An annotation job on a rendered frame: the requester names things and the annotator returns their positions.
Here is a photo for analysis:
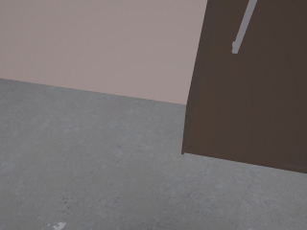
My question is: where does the wardrobe door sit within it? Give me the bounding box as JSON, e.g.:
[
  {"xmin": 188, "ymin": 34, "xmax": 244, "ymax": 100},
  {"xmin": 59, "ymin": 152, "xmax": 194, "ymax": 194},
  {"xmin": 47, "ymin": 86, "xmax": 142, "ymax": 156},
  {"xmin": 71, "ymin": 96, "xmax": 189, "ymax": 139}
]
[
  {"xmin": 185, "ymin": 0, "xmax": 307, "ymax": 168},
  {"xmin": 285, "ymin": 144, "xmax": 307, "ymax": 167}
]

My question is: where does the handle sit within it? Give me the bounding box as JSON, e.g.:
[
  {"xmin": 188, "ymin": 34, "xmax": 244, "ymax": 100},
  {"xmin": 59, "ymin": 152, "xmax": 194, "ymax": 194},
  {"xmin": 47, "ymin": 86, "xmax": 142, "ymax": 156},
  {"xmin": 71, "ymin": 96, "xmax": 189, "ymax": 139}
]
[{"xmin": 231, "ymin": 0, "xmax": 257, "ymax": 54}]

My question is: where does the left robot hand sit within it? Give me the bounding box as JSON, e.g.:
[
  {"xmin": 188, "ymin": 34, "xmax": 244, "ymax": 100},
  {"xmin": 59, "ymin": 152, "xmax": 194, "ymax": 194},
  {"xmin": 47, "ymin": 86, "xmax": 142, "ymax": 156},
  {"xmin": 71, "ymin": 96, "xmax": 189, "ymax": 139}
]
[{"xmin": 41, "ymin": 220, "xmax": 66, "ymax": 230}]

